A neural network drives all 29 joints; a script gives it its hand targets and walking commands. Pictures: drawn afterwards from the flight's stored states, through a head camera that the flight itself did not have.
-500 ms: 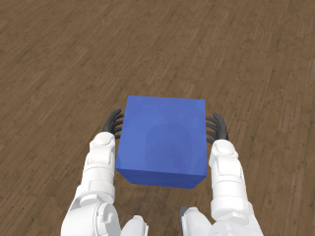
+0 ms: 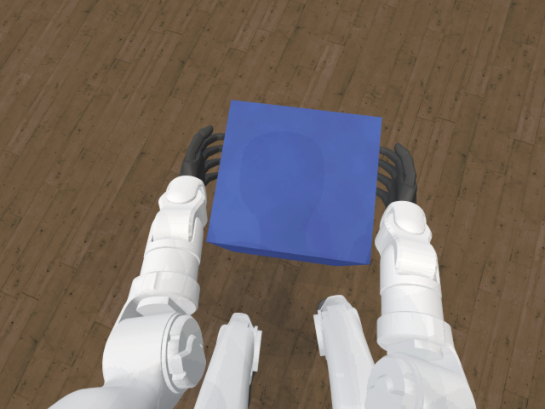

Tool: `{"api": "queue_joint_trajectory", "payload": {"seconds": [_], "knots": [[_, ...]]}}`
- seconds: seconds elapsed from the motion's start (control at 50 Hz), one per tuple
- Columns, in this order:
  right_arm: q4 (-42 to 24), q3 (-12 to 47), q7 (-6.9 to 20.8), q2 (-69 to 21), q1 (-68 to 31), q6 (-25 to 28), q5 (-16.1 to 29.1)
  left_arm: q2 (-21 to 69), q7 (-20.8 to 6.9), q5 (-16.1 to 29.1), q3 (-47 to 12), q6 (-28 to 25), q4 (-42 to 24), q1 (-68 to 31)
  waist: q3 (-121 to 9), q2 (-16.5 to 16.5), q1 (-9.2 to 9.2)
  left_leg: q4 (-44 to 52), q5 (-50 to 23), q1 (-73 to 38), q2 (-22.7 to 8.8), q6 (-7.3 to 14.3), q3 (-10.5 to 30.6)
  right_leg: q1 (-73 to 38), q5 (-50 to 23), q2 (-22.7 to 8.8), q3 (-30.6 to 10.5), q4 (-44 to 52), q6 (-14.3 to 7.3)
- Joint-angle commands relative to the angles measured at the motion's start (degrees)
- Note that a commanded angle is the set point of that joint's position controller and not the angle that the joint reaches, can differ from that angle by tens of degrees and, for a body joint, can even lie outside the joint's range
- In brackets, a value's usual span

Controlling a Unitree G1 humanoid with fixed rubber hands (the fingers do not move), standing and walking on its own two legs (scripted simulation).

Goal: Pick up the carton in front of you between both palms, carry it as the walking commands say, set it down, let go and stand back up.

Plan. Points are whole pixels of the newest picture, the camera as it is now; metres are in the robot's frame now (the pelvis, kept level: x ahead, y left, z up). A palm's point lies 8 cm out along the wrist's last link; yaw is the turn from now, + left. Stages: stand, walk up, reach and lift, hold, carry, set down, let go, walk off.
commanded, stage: set down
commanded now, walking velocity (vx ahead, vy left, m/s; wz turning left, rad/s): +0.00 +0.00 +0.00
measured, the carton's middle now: (293, 197) +0.44 -0.03 -0.16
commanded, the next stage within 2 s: none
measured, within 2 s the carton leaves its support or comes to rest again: rests again in 1.82 s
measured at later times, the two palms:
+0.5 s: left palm (227, 188) +0.49 +0.09 -0.24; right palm (378, 211) +0.42 -0.20 -0.24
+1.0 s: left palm (242, 192) +0.51 +0.08 -0.37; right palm (369, 214) +0.44 -0.21 -0.35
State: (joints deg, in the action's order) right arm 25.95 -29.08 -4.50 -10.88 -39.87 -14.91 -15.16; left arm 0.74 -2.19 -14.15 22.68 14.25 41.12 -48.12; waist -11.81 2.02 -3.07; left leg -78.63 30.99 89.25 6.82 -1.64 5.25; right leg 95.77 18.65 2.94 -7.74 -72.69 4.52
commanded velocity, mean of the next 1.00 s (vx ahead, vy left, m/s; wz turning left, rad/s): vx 0.00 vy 0.00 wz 0.00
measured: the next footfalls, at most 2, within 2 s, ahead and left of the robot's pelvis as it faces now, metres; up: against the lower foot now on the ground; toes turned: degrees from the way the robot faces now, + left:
none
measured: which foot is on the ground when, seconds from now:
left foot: down 0.00-1.00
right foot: down 0.00-1.00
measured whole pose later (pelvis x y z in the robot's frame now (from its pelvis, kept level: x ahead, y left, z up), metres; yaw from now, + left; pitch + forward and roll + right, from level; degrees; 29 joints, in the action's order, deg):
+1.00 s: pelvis -0.04 +0.00 -0.20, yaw +3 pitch +46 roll -1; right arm 41.4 -33.9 -6.6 1.5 -68.1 -11.8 -5.9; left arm -13.7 5.8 -3.6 3.8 11.2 63.9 -83.8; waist 7.8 0.3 -9.8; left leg -119.8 37.7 128.0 12.6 -4.9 5.6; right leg 133.3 24.5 3.7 -6.4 -111.8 7.4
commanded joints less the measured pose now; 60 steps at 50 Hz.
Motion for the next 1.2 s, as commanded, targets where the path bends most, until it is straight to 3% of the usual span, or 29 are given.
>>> {"api": "queue_joint_trajectory", "payload": {"seconds": [0.0,0.14,0.32,0.54,0.72,0.82,0.94,1.04,1.18], "knots": [[7.8,33.8,13.0,-48.1,-32.8,1.0,5.7,54.2,-11.7,6.7,-28.6,-2.1,2.6,-28.6,-48.3,1.0,-1.30,8.3,-17.8,-8.6,3.6,-0.4,-5.3,-35.8,-16.6,5.6,10.8,-2.4,-1.4],[9.1,32.1,12.3,-45.3,-35.3,2.7,7.4,52.1,-8.3,9.0,-31.1,-4.2,2.3,-33.0,-52.9,3.3,-2.56,1.4,-20.7,-5.8,4.1,-1.0,-5.6,-27.3,-18.4,5.8,11.5,-9.4,-0.8],[7.3,31.8,10.7,-41.9,-42.9,2.8,9.9,48.3,-5.5,11.8,-32.9,-4.9,2.6,-41.3,-56.8,3.2,-3.75,-6.8,-16.4,0.3,5.1,-1.0,-7.1,-22.7,-16.5,5.6,12.8,-17.2,0.3],[8.7,27.5,8.8,-37.5,-52.8,2.3,9.8,41.4,-5.3,12.1,-28.9,-4.9,8.3,-50.6,-54.0,1.3,-4.83,-15.2,-7.6,13.0,5.3,-0.2,-8.9,-19.9,-11.6,4.9,13.5,-24.3,1.0],[10.0,24.6,8.4,-32.5,-60.4,2.9,10.6,36.1,-5.6,13.6,-27.9,-5.2,12.7,-58.1,-51.7,1.6,-6.27,-21.7,-4.8,19.3,4.7,0.1,-9.3,-18.1,-10.6,4.0,13.9,-30.3,0.8],[10.1,24.0,8.7,-29.7,-64.7,3.7,12.0,33.9,-5.2,15.3,-29.4,-5.6,14.4,-62.0,-51.0,2.6,-7.68,-25.1,-5.0,20.0,4.2,0.1,-9.1,-15.8,-11.4,3.3,14.4,-33.9,0.7],[13.1,20.9,11.2,-30.9,-63.7,4.2,14.0,35.4,-3.9,15.0,-31.5,-6.4,13.3,-64.0,-46.9,9.8,-8.69,-27.5,-11.6,19.1,3.9,0.0,-9.2,-9.0,-17.4,3.2,14.3,-37.3,0.1],[17.2,17.3,13.6,-30.0,-60.2,3.9,13.1,37.0,-2.7,13.5,-31.6,-6.3,13.9,-61.6,-44.1,13.1,-8.81,-27.5,-15.6,16.5,3.4,-0.3,-8.1,-1.2,-16.7,2.9,15.1,-38.6,0.0],[18.2,15.0,14.7,-26.4,-60.2,4.7,11.5,36.4,-2.1,14.5,-31.2,-6.9,14.0,-61.4,-39.7,11.2,-10.74,-27.8,-18.6,16.1,2.9,0.0,-5.6,4.5,-15.9,2.3,15.6,-39.7,-0.4]]}}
